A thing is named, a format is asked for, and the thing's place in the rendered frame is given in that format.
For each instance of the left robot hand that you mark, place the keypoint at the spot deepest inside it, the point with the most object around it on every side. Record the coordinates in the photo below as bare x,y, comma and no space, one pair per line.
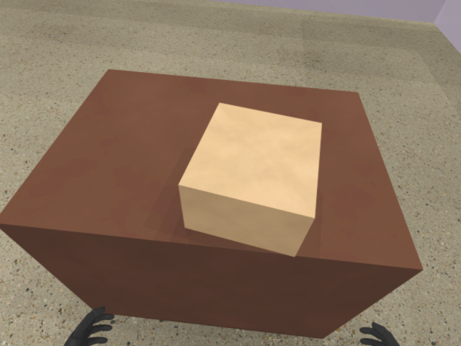
79,337

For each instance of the carton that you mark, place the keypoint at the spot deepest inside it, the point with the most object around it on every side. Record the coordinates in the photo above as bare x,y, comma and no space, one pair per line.
253,179

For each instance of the pedestal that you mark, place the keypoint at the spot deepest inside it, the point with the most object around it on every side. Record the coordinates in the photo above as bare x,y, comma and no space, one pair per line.
101,211

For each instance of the right robot hand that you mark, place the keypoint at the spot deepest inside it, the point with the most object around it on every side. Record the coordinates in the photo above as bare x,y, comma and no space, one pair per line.
379,332

